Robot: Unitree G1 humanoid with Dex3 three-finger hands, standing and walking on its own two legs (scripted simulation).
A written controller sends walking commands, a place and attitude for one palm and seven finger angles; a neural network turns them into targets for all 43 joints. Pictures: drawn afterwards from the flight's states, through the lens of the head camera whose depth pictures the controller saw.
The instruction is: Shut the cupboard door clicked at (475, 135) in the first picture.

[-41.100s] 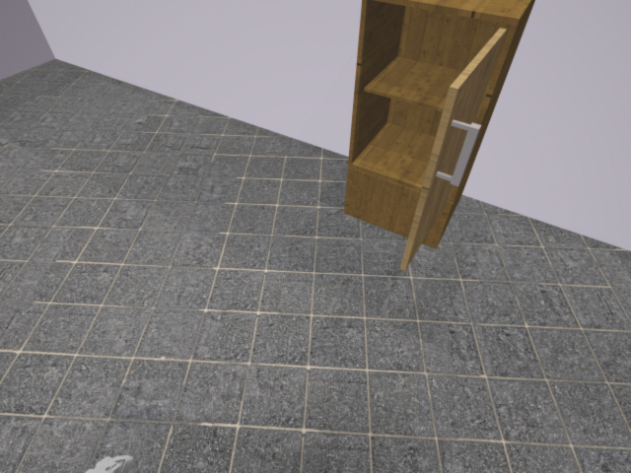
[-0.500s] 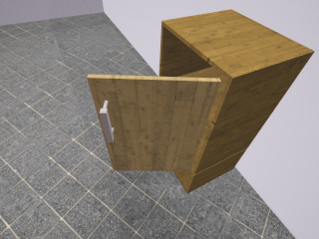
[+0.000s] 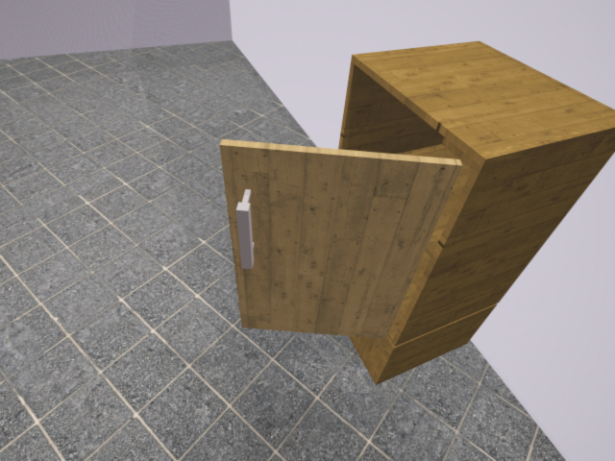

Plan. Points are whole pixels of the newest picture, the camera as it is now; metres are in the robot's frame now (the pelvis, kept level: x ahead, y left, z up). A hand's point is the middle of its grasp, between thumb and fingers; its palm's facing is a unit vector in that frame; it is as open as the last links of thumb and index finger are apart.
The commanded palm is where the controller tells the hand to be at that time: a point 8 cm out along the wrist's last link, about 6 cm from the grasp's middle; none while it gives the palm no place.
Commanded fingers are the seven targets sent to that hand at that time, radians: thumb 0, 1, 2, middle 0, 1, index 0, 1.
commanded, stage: shuffle to correct the standing spot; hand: left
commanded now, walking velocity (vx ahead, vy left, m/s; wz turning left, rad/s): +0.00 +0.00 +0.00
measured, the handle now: (247, 230) +0.53 +0.15 -0.04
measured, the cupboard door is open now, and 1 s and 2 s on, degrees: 63 63 63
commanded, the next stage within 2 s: come to a stop and stand still in 0.96 s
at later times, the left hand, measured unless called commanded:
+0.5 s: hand out of the picture -0.09 +0.14 -0.19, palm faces +0.11 -0.99 -0.07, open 7.4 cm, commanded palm none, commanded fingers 0.00 0.90 0.90 -0.20 -0.30 -0.20 -0.30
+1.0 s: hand out of the picture +0.15 +0.13 -0.16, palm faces -0.10 -0.98 -0.15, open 7.4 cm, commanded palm none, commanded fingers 0.00 0.90 0.90 -0.20 -0.30 -0.20 -0.30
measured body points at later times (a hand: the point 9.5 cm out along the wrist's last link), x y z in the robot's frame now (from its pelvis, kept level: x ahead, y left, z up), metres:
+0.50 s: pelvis +0.00 +0.01 -0.01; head -0.02 +0.05 +0.44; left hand -0.10 +0.19 -0.18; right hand +0.03 -0.23 -0.14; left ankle +0.04 +0.07 -0.74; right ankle +0.00 -0.15 -0.73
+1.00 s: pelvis +0.04 -0.03 +0.01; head +0.06 -0.02 +0.46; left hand +0.16 +0.19 -0.14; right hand -0.07 -0.23 -0.13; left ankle +0.04 +0.07 -0.73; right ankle +0.07 -0.16 -0.72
